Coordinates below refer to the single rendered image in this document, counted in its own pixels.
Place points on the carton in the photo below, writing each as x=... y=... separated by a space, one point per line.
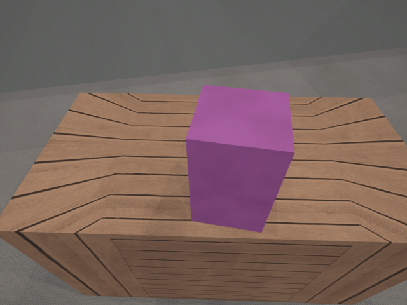
x=239 y=147

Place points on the pedestal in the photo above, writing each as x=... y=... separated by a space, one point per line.
x=106 y=207

